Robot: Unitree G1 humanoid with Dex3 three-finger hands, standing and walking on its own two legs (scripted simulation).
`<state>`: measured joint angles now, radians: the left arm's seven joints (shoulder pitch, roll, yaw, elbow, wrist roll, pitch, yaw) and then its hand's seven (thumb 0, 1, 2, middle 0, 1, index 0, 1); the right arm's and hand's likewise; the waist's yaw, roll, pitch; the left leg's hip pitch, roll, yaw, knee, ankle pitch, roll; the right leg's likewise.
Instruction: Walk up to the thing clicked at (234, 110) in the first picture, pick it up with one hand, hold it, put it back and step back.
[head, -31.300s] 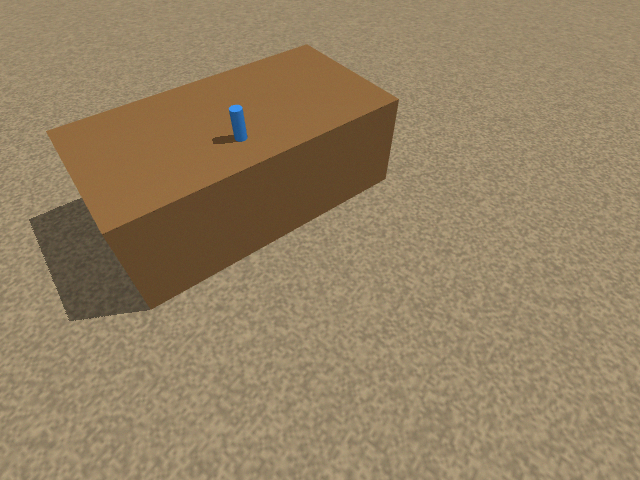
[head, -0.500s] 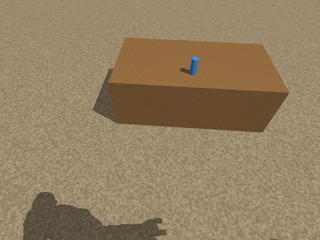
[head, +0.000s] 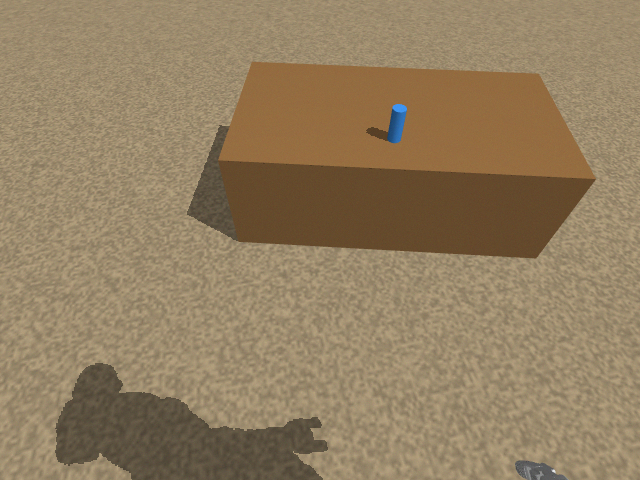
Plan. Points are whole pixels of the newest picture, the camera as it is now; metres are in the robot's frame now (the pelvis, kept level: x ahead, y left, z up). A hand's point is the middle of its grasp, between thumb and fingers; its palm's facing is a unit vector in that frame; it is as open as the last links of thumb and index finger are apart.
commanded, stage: step back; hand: right
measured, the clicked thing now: (396, 124) +1.15 -0.23 -0.29
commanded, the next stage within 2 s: stand in 0.14 s
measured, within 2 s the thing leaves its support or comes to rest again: neither
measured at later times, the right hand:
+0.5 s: hand out of the picture +0.08 -0.27 -0.14, palm faces +0.02 +0.94 -0.34, open 7.4 cm
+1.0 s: hand out of the picture +0.03 -0.27 -0.15, palm faces -0.01 +0.94 -0.33, open 7.4 cm
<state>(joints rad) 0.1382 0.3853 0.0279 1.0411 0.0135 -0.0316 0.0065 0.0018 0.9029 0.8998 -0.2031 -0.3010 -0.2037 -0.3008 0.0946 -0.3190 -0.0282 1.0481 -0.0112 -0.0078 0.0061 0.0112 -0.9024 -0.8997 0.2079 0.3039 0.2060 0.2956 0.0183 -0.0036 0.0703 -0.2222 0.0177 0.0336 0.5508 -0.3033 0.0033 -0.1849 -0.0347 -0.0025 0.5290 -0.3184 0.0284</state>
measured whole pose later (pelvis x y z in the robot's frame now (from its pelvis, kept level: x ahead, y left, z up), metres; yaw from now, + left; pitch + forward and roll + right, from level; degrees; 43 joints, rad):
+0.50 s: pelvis -0.02 -0.02 +0.01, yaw +0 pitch -3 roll +0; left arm 0.07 0.34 -0.01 1.12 0.01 -0.02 0.00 0.00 0.90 0.90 -0.20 -0.30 -0.20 -0.30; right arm 0.06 -0.35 -0.02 1.14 0.00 -0.01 0.01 0.01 -0.90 -0.90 0.21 0.30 0.20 0.30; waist -0.01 -0.01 0.07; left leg -0.10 0.03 0.03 0.32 -0.16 -0.02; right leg -0.08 -0.02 -0.01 0.33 -0.20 0.01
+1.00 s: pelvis -0.03 -0.02 +0.01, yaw +0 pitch -2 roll +0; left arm 0.13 0.36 -0.01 1.14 0.01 -0.02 -0.01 0.00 0.90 0.90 -0.20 -0.30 -0.20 -0.30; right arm 0.13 -0.34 -0.01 1.16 -0.01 -0.01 0.01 0.01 -0.90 -0.90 0.21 0.30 0.20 0.30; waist 0.00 0.00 0.05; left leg -0.13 0.04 0.03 0.32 -0.14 -0.03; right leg -0.11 -0.01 -0.01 0.32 -0.17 0.00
